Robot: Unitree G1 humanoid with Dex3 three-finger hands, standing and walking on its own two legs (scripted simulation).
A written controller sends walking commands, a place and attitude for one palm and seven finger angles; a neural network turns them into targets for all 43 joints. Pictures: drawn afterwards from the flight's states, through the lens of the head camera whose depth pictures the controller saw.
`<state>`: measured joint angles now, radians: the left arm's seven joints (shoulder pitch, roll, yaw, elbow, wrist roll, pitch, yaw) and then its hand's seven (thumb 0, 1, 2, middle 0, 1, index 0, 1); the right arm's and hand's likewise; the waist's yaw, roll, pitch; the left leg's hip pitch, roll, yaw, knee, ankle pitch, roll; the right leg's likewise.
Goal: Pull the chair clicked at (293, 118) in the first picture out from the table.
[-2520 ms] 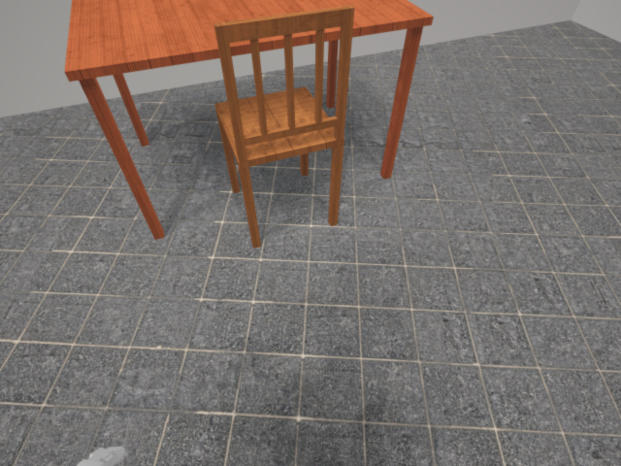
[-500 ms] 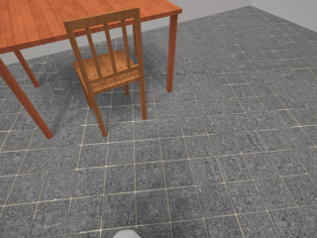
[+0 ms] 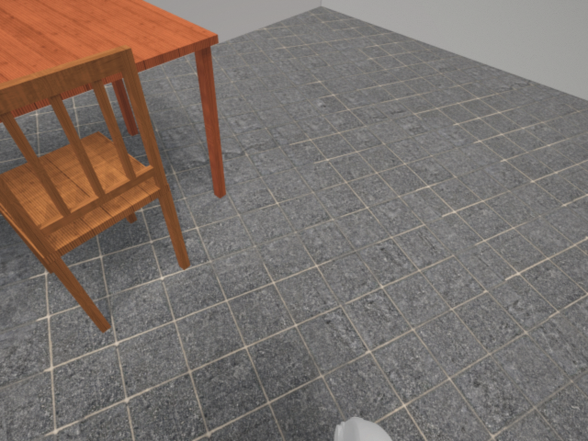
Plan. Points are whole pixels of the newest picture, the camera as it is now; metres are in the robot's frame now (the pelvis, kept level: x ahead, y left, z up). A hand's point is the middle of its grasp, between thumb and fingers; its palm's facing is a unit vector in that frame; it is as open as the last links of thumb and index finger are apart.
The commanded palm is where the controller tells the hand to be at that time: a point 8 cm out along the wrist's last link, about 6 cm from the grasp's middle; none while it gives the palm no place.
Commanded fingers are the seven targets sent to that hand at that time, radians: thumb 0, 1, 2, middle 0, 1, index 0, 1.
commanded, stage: walk to a spot facing it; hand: left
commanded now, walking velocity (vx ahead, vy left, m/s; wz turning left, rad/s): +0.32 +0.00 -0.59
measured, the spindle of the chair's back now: (79, 150) +0.70 +0.57 -0.09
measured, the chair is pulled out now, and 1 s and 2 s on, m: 0.00 0.00 0.00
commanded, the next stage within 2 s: turn to face it in 0.86 s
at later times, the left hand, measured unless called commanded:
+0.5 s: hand (251, 335) +0.32 +0.10 -0.16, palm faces -0.27 -0.94 -0.21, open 7.3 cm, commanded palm none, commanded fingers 0.00 0.90 0.90 -0.20 -0.30 -0.20 -0.30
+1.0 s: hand (259, 278) +0.46 +0.10 -0.18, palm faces -0.41 -0.90 -0.15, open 7.4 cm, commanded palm none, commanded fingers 0.00 0.90 0.90 -0.20 -0.30 -0.20 -0.30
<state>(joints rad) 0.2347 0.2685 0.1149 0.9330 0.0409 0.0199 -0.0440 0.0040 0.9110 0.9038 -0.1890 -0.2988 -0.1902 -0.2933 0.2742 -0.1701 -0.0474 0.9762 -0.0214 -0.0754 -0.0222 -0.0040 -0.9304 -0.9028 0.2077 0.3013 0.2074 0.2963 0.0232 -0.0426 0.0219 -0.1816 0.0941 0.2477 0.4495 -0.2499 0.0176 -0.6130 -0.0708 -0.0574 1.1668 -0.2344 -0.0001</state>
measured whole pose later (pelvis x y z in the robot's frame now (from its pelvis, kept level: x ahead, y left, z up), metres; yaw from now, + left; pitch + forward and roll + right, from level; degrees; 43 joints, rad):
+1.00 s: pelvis +0.33 -0.05 +0.00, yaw -29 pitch -1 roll -2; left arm 0.25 0.20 0.10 0.99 0.03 0.05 -0.03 0.00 0.91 0.90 -0.19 -0.30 -0.19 -0.29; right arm 0.27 -0.17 -0.04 0.99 -0.02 -0.05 -0.03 0.00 -0.93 -0.90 0.21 0.30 0.21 0.30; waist 0.01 -0.03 0.05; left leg -0.13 0.12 0.29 0.43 -0.27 0.02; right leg -0.57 -0.08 -0.07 1.02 -0.26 0.04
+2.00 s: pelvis +0.32 -0.11 -0.01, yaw +1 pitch +0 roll +0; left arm 0.21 0.20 0.05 0.88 0.02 0.03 0.02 0.00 0.90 0.90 -0.19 -0.30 -0.20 -0.29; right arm 0.18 -0.27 -0.10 0.91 -0.02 0.08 0.02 0.01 -0.91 -0.90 0.21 0.30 0.20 0.30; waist -0.01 0.06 0.05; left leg -0.50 -0.05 -0.08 0.86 -0.39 -0.02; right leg -0.26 -0.04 -0.08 0.56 -0.30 0.00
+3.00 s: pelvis +0.31 -0.10 +0.00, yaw +38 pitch +0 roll +2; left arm 0.20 0.19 0.03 0.87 0.03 0.02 0.01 0.00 0.90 0.90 -0.20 -0.30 -0.20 -0.30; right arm 0.19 -0.27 -0.08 0.94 -0.02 0.09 0.03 0.01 -0.91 -0.90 0.20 0.30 0.20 0.30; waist -0.02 0.01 0.09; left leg -0.42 0.03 0.02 0.97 -0.44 -0.06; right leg -0.22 -0.13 -0.18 0.52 -0.29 0.01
